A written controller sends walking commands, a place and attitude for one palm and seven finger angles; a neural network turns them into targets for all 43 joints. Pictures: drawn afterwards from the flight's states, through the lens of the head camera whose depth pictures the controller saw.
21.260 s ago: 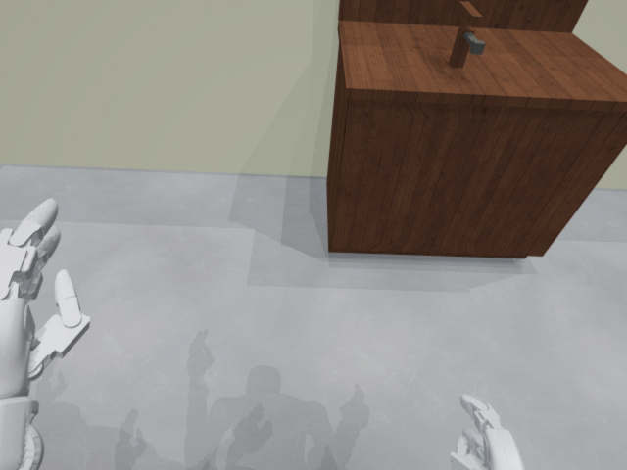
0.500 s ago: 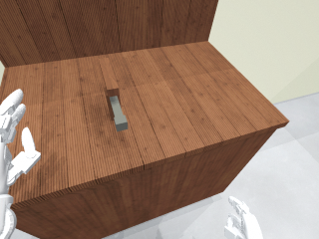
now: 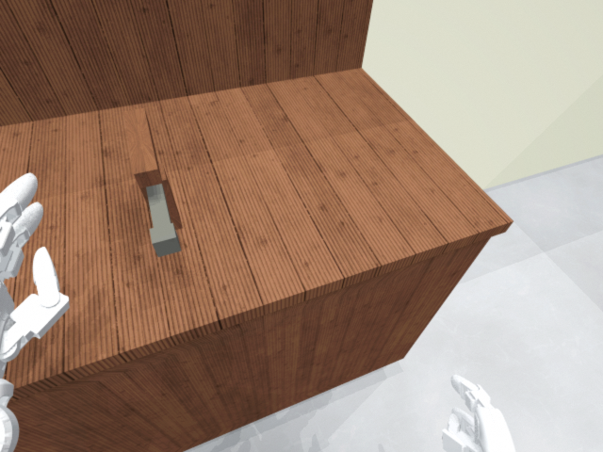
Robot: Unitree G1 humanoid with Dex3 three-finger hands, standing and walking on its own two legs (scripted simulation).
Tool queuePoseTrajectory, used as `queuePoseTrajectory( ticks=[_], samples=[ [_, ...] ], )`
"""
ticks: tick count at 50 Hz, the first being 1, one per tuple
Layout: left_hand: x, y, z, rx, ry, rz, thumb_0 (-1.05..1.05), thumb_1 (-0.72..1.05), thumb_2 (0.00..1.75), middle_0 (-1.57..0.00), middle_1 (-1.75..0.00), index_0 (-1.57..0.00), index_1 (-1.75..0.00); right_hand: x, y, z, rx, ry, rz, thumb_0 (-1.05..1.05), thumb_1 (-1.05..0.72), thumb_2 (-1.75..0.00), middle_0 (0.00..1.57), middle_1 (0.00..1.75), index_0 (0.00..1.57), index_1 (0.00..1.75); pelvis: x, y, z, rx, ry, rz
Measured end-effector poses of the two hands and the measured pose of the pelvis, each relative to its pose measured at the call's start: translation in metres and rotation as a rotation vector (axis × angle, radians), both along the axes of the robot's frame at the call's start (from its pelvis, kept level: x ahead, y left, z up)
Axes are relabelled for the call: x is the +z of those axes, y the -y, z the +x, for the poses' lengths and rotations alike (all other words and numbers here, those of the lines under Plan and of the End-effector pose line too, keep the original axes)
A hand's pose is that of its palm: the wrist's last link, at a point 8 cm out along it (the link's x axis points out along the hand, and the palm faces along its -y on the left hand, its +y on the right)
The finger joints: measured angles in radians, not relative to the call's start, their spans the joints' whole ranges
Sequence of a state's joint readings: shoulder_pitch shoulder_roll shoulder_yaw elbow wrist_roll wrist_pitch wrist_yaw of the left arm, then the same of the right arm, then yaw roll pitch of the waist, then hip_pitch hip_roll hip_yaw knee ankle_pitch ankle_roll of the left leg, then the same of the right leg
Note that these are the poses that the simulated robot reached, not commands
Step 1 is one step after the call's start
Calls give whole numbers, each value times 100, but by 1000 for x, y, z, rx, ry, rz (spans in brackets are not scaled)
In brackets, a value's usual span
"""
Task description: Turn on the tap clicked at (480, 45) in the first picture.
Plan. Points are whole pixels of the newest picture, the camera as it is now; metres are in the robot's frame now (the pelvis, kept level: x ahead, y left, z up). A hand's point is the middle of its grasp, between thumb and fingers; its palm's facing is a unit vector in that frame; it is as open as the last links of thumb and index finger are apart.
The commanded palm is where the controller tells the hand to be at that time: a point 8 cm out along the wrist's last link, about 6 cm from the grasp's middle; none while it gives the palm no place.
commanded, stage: shuffle to correct the standing spot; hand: left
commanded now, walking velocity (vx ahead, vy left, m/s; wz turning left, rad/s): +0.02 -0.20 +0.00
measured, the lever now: (165, 240) +0.34 +0.19 +0.11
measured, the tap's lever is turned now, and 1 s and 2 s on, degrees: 0 0 0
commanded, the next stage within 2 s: none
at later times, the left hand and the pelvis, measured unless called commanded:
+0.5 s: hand (45, 313) +0.20 +0.24 +0.17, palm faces +0.37 -0.85 -0.38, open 7.4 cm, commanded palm +0.15 +0.28 +0.18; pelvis -0.01 +0.00 +0.00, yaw +0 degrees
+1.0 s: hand (53, 314) +0.20 +0.24 +0.17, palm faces +0.34 -0.85 -0.40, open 7.4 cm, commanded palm +0.15 +0.28 +0.18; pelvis -0.01 +0.00 +0.00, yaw +0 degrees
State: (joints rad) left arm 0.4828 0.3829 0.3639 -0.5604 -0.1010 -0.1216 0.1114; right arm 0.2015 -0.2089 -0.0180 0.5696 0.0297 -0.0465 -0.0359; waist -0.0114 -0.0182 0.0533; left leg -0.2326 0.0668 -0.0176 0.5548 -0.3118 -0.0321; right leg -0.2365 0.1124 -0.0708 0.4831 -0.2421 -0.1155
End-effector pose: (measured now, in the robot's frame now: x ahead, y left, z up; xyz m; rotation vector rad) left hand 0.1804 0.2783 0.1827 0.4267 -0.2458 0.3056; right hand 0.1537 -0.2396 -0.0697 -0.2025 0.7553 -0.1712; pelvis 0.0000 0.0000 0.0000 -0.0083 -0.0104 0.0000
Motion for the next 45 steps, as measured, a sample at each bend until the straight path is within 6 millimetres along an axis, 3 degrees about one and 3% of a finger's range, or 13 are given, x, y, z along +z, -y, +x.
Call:
queuePoseTrajectory(
  ticks=[8,16,27,45],
  samples=[
    [7,3,-1,-4,-6,46,1,89,89,-21,-30,-21,-31,-1,1,3,5,8,17,1,-90,-90,20,30,20,30,0,4,-2,-2,7,-4],
    [-1,0,-13,15,-26,7,1,89,89,-21,-30,-21,-31,0,-8,0,23,7,27,1,-90,-90,20,30,20,30,1,3,-5,-1,11,0],
    [5,-3,-16,33,-3,15,1,89,89,-21,-30,-21,-31,-1,-19,-1,54,16,49,1,-90,-90,20,30,20,30,2,1,-12,3,13,-3],
    [7,-1,-15,18,-10,29,1,89,89,-21,-30,-21,-31,-1,-10,-9,27,0,33,1,-90,-90,20,30,20,30,2,1,-12,2,12,-1]
  ],
)
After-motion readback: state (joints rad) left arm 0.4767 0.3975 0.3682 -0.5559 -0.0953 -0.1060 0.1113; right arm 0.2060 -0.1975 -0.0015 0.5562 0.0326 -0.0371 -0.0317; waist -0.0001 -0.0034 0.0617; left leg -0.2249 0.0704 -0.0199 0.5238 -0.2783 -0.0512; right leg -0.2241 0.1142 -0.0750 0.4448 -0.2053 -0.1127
